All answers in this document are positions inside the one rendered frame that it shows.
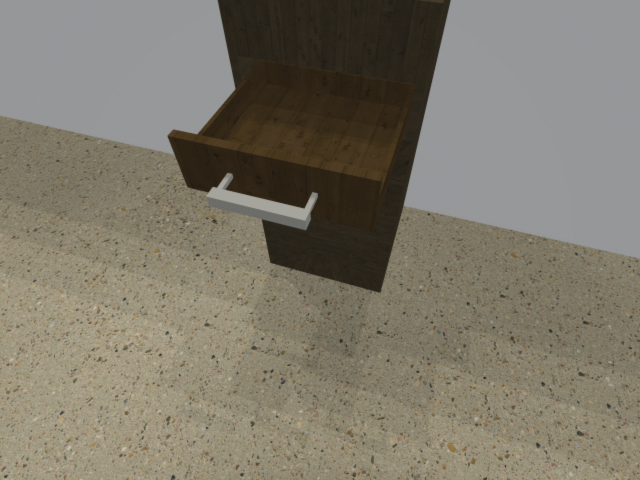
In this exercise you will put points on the handle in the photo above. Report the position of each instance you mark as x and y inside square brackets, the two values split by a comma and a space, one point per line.
[260, 208]

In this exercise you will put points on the drawer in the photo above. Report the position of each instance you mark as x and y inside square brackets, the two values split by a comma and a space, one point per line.
[289, 130]

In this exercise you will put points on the cabinet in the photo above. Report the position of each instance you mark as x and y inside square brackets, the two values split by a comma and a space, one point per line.
[390, 39]

